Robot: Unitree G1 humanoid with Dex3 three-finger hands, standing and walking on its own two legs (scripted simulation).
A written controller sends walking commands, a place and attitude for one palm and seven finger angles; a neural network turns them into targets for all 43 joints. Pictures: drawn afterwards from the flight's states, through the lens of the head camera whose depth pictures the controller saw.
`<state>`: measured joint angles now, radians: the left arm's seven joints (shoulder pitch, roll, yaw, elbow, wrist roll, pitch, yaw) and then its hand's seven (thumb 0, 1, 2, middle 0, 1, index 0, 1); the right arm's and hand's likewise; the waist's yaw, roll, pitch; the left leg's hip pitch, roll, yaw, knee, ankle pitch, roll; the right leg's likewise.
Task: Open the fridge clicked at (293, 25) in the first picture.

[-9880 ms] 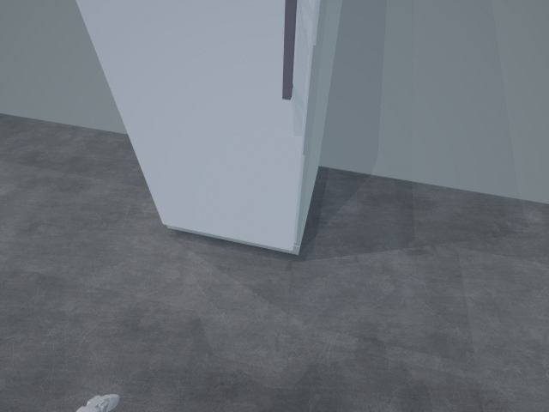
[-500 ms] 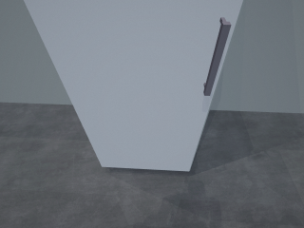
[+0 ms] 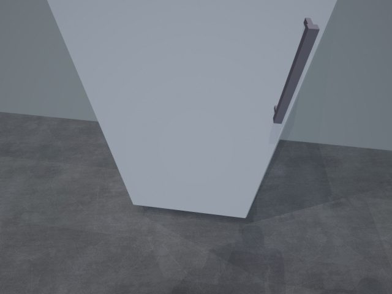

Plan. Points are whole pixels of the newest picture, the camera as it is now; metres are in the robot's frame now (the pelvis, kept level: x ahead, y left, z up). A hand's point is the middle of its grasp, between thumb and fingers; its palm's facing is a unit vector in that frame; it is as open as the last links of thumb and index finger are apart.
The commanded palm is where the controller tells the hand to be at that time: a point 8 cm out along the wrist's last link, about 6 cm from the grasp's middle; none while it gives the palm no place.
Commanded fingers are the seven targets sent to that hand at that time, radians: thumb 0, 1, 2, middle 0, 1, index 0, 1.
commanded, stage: look again from close up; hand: right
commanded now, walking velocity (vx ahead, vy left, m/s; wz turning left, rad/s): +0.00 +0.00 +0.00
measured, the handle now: (290, 77) +0.55 -0.17 +0.16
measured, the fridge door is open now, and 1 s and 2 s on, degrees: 0 0 0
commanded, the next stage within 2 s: shuffle to correct the standing spot in 1.42 s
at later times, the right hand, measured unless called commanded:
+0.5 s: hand out of the picture -0.01 -0.16 -0.17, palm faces +0.04 +0.98 -0.22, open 7.4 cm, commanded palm none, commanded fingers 0.00 -0.90 -0.90 0.20 0.30 0.20 0.30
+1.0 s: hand out of the picture -0.02 -0.15 -0.17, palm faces +0.05 +0.98 -0.21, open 7.4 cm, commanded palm none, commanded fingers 0.00 -0.90 -0.90 0.20 0.30 0.20 0.30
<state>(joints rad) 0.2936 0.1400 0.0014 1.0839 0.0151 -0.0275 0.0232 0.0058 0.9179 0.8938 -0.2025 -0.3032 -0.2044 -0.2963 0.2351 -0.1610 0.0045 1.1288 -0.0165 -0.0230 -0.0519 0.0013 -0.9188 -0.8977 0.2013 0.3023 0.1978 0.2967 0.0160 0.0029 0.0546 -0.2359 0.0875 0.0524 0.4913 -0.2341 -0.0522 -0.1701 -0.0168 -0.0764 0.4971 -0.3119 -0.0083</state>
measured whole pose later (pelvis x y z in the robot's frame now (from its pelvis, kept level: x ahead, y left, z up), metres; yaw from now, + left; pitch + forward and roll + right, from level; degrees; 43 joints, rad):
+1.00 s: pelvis -0.03 +0.03 +0.00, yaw -1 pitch -2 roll +0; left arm 0.29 0.16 0.00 1.10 0.02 -0.01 0.01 0.00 0.91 0.89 -0.20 -0.30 -0.20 -0.30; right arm 0.27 -0.18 -0.01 1.09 -0.01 0.00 -0.03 0.00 -0.91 -0.90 0.20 0.30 0.20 0.30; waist 0.00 0.01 0.03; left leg -0.23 0.06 0.09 0.46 -0.19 -0.01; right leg -0.17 -0.05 -0.04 0.45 -0.24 0.03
